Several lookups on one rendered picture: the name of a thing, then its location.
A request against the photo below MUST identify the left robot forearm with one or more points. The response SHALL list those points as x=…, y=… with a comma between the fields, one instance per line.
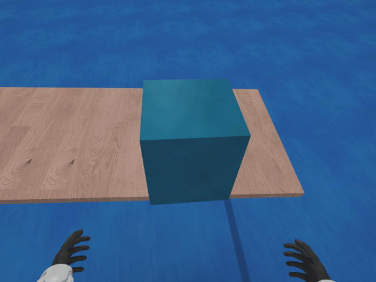
x=57, y=273

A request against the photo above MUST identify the carton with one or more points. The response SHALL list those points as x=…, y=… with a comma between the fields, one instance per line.
x=193, y=138

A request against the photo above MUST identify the table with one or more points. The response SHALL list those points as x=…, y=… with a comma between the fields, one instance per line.
x=65, y=145

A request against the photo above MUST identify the robot right hand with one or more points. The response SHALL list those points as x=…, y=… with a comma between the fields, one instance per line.
x=314, y=269

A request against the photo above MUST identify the robot left hand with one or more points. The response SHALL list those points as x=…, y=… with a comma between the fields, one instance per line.
x=64, y=254

